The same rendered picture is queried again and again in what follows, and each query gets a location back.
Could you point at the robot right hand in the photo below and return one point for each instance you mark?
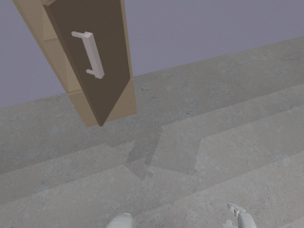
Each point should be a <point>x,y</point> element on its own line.
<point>244,220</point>

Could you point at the left robot thigh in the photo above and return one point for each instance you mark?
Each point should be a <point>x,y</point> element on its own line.
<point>122,221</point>

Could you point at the handle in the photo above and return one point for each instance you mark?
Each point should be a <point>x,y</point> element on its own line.
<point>92,53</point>

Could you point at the cupboard door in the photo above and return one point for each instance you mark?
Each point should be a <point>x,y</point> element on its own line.
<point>104,19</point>

